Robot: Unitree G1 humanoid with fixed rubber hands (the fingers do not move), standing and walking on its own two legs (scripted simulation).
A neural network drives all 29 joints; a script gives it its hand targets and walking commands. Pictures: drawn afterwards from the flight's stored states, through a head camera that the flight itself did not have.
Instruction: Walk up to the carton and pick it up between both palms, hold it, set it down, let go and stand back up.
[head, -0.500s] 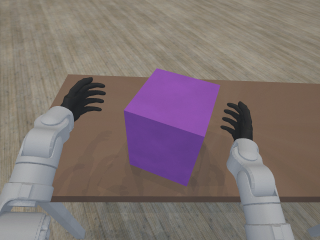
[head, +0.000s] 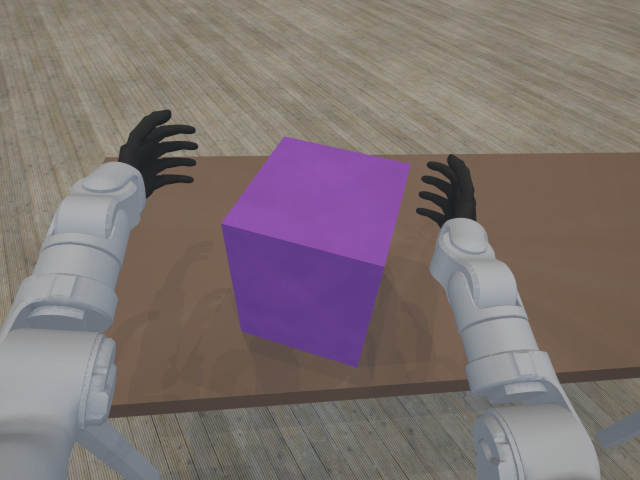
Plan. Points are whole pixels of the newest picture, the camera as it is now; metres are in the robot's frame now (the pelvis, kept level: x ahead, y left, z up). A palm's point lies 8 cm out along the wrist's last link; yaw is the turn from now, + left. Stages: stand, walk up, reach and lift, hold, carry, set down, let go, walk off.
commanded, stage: reach and lift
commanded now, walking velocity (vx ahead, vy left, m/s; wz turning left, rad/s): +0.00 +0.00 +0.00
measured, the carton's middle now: (320, 252) +0.46 -0.06 +0.02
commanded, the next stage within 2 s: none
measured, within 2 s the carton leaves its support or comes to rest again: neither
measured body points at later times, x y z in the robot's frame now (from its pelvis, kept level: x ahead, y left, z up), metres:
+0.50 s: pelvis +0.01 +0.00 +0.00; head +0.04 +0.02 +0.45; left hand +0.51 +0.15 +0.16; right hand +0.41 -0.22 +0.13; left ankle -0.03 +0.10 -0.74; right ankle +0.02 -0.15 -0.74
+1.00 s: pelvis +0.00 -0.02 +0.00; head +0.08 +0.00 +0.44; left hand +0.51 +0.11 +0.09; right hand +0.41 -0.21 +0.06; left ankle -0.03 +0.10 -0.74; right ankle +0.02 -0.15 -0.74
